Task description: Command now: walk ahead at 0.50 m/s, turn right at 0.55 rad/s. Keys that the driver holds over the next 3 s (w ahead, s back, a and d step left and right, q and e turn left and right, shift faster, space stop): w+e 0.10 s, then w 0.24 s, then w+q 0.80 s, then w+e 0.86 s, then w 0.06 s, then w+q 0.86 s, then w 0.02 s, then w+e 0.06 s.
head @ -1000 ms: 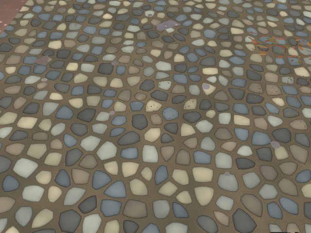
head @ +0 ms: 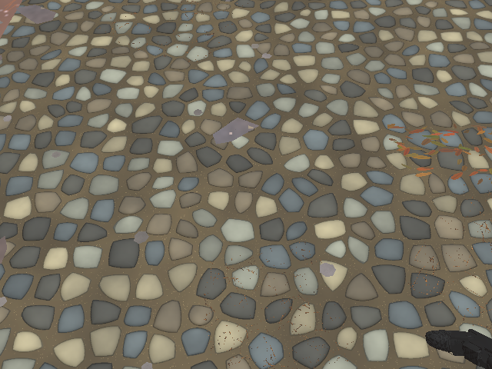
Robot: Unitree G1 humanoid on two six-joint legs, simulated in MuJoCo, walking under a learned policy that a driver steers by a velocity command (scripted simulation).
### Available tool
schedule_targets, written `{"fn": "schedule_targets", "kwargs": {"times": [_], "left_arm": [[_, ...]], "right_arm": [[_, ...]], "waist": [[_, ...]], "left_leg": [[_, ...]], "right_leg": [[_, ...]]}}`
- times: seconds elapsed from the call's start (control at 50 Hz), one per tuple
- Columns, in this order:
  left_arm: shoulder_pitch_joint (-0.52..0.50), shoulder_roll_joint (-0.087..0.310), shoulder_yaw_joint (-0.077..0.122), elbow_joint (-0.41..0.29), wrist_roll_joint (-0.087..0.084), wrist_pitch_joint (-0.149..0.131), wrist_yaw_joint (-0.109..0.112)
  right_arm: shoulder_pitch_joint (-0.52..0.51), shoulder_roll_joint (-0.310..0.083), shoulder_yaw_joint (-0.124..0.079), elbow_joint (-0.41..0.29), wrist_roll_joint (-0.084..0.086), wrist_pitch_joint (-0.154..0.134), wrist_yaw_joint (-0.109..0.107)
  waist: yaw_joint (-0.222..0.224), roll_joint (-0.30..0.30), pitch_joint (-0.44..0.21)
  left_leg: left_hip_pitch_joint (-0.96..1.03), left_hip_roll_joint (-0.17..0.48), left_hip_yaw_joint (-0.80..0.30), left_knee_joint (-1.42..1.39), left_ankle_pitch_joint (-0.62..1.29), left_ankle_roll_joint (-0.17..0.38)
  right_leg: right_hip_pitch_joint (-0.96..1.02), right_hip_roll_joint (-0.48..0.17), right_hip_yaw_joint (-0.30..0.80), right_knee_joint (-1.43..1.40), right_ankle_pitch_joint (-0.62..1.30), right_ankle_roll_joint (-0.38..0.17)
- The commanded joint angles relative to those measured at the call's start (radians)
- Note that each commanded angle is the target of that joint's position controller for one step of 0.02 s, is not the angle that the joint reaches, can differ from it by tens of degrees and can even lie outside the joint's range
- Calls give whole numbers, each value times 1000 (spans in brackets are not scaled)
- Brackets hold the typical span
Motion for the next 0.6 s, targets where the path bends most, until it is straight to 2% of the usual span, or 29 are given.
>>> {"fn": "schedule_targets", "kwargs": {"times": [0.02,0.04,0.06,0.08,0.1,0.12,0.14,0.16,0.18,0.2,0.22,0.26,0.3,0.34,0.38,0.44,0.48,0.5,0.52,0.54,0.56,0.58,0.6], "left_arm": [[-8,151,43,-55,2,0,7],[-19,130,36,-61,5,1,5],[-21,80,18,-73,13,-3,0],[75,9,-4,-91,10,-11,-2],[119,48,-6,-110,-7,-17,-1],[66,132,14,-90,-11,-14,1],[-15,144,19,-100,0,-9,0],[-56,127,17,-109,12,-9,-1],[-73,111,18,-115,14,-10,-5],[-66,92,15,-115,9,-10,-9],[-60,74,11,-112,8,-8,-12],[-90,51,2,-120,15,-8,-15],[-146,34,-9,-135,24,-15,-19],[-205,20,-19,-143,23,-24,-28],[-281,15,-23,-160,21,-35,-34],[-351,35,-18,-184,11,-48,-45],[-342,61,-7,-187,9,-57,-51],[-302,75,1,-176,10,-61,-50],[-214,104,18,-149,15,-62,-43],[-78,153,40,-120,27,-62,-31],[67,240,61,-109,51,-54,-18],[104,235,59,-94,45,-42,-22],[72,157,38,-87,32,-41,-23]], "right_arm": [[-8,-130,-51,-67,11,-28,3],[63,-144,-63,-48,8,-32,0],[173,-180,-77,-37,-8,-37,-8],[289,-258,-96,-27,-27,-31,-15],[347,-253,-102,8,-8,-16,-4],[304,-170,-82,-4,1,-13,-3],[268,-135,-71,-2,-1,-7,-4],[234,-115,-61,4,-8,-4,-1],[214,-95,-54,13,-12,-4,0],[204,-89,-51,20,-15,-7,1],[205,-84,-51,30,-11,-11,3],[216,-106,-58,52,-2,-16,4],[224,-134,-64,70,5,-14,2],[236,-152,-67,87,10,-7,1],[275,-165,-67,110,22,2,1],[335,-184,-70,141,31,19,-1],[341,-198,-74,151,34,31,-6],[332,-204,-76,154,34,36,-9],[328,-194,-72,154,32,39,-11],[325,-155,-57,146,22,35,-10],[357,-63,-28,109,2,23,-10],[428,-41,-18,106,20,10,-13],[368,-137,-48,109,44,12,-13]], "waist": [[-58,-150,-47],[-99,-149,-73],[-153,-107,-170],[-150,104,-315],[-140,310,-344],[-161,161,-209],[-164,81,-110],[-149,45,-49],[-129,58,-15],[-112,82,-5],[-104,91,-9],[-100,79,-6],[-108,53,-3],[-128,46,0],[-154,43,14],[-168,51,25],[-142,63,19],[-108,66,2],[-59,55,-49],[6,32,-149],[42,-146,-315],[25,-324,-405],[31,-213,-272]], "left_leg": [[190,-28,24,-53,-58,39],[296,-23,39,-95,-62,67],[498,73,-33,-83,-95,122],[844,297,-349,-102,-200,245],[913,419,-692,-198,-470,329],[801,371,-618,-234,-591,296],[683,322,-465,-241,-515,260],[579,274,-357,-263,-396,251],[512,237,-280,-288,-308,248],[462,211,-223,-311,-252,246],[443,199,-184,-328,-205,255],[435,201,-128,-355,-118,279],[446,204,-82,-372,-44,290],[444,189,-24,-378,-5,278],[424,170,-1,-368,7,267],[457,196,-36,-334,4,258],[490,217,-71,-293,8,238],[486,215,-71,-250,44,223],[461,179,-45,-154,139,199],[368,121,-2,36,115,163],[59,7,80,395,-186,96],[-130,-47,33,612,-613,76],[-207,5,-13,714,-559,76]], "right_leg": [[-43,-242,243,-7,202,-109],[-58,-214,233,58,222,-86],[-123,-165,179,239,198,-53],[-386,-34,35,559,-83,15],[-612,-51,-24,774,-304,39],[-669,-106,-1,860,-217,50],[-667,-134,-37,869,-134,56],[-643,-156,-50,831,-76,59],[-616,-179,-53,786,-38,59],[-574,-192,-62,752,-17,59],[-553,-194,-77,721,-7,61],[-560,-202,-95,632,29,69],[-564,-218,-115,507,112,75],[-527,-217,-141,376,211,77],[-462,-196,-167,258,277,81],[-409,-165,-170,158,287,77],[-353,-155,-161,100,250,58],[-276,-145,-170,65,244,44],[-127,-130,-185,31,239,21],[99,-192,-139,49,254,-15],[459,-442,152,73,227,-111],[524,-562,464,-49,33,-192],[419,-521,402,-89,-84,-164]]}}
Next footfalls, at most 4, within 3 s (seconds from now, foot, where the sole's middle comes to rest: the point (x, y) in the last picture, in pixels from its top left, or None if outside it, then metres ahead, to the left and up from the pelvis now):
0.06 left None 0.21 0.14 -0.78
0.54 right None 0.42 -0.16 -0.78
1.06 left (241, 288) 0.69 0.12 -0.78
1.62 right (289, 193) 1.05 -0.01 -0.78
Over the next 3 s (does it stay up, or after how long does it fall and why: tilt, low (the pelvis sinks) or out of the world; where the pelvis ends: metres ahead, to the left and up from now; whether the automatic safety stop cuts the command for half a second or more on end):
stays up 1.60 0.12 -0.02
